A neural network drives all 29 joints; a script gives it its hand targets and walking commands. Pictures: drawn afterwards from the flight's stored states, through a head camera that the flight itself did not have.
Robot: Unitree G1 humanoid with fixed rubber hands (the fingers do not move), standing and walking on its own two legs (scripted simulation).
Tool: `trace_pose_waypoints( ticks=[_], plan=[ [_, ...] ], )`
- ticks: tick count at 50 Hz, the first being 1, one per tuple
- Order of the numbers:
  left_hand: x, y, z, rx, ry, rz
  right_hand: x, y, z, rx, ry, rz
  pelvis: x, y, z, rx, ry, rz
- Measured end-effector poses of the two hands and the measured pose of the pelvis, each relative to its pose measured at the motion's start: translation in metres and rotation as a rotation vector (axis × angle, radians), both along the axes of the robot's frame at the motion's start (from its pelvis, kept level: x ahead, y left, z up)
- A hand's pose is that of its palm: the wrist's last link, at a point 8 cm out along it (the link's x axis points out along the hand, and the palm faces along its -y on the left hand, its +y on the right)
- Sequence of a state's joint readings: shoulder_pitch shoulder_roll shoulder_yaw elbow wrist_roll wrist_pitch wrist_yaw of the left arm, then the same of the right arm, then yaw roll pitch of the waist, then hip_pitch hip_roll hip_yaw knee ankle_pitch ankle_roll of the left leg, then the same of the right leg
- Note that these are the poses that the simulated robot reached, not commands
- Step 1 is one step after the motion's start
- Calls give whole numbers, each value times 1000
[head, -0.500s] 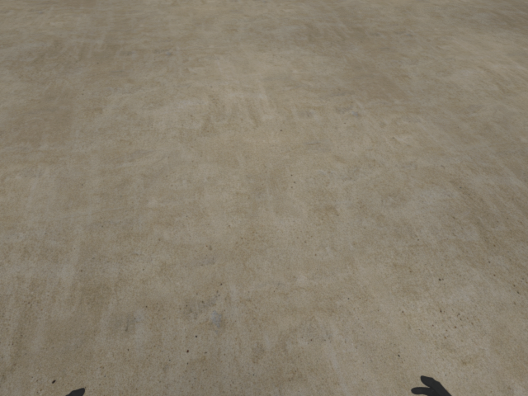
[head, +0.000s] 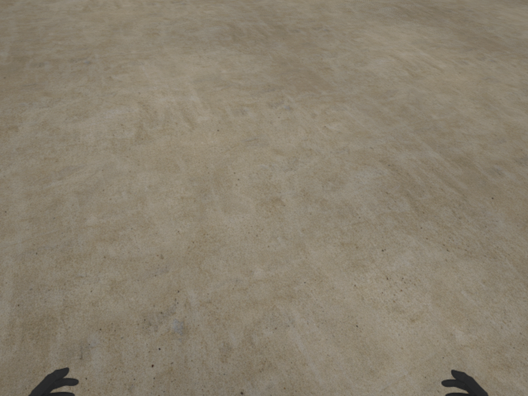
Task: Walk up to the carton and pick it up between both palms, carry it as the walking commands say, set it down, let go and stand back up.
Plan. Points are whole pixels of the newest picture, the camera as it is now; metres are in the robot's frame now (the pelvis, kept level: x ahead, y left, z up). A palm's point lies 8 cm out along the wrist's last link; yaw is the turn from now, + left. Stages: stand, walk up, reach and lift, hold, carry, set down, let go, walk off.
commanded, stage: walk up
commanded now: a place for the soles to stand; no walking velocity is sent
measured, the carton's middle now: out of the picture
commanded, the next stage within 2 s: none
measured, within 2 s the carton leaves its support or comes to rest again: neither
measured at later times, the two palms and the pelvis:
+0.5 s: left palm (98, 388) +0.19 +0.24 -0.10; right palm out of the picture +0.03 -0.37 -0.07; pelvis -0.02 -0.03 -0.01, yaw -11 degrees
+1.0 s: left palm (142, 349) +0.24 +0.18 -0.10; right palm out of the picture -0.13 -0.37 -0.05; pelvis -0.02 -0.04 +0.01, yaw -32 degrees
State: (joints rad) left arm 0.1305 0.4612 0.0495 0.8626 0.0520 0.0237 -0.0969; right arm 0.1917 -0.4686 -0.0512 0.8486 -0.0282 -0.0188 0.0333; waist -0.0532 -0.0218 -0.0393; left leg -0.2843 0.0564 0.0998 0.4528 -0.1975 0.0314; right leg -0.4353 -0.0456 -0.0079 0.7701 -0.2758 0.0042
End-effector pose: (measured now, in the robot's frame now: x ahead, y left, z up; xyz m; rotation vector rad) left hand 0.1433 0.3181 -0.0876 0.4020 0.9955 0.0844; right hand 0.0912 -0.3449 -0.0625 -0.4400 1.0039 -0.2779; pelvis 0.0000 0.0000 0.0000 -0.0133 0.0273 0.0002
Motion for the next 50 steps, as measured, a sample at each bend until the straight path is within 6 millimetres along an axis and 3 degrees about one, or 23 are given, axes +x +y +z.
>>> trace_pose_waypoints(
  ticks=[6, 13, 21, 25, 29, 34, 42, 50],
  plan=[
    [7, -37, 3, 35, 1, -55, -18, -37, -24, 41, -16, -74, 0, -27, -11, 13, 12, -85],
    [8, -63, 22, 47, -18, -87, -24, -27, -34, 129, 5, -81, -10, -40, 2, 18, 15, -136],
    [27, -74, 3, -17, -47, -152, -37, -28, -19, 63, -12, -114, -19, -39, -4, -35, 45, -186],
    [44, -81, -17, -87, -71, -176, -59, -28, -4, -9, -12, -137, -20, -34, -11, -34, 51, -187],
    [45, -99, -25, -128, 0, -267, -88, -34, 21, -76, -28, -217, -21, -23, -2, -40, 47, -262],
    [49, -96, -31, -129, 97, -330, -116, -31, 40, -127, -58, -297, -21, -16, 6, -38, 23, -347],
    [75, -93, -29, -81, 142, -373, -171, -18, 37, -93, 16, -422, -19, -24, 11, -17, 22, -464],
    [98, -139, -15, -42, 139, -467, -219, -23, 10, -33, 36, -560, -23, -39, 7, 7, 15, -562]
  ],
)
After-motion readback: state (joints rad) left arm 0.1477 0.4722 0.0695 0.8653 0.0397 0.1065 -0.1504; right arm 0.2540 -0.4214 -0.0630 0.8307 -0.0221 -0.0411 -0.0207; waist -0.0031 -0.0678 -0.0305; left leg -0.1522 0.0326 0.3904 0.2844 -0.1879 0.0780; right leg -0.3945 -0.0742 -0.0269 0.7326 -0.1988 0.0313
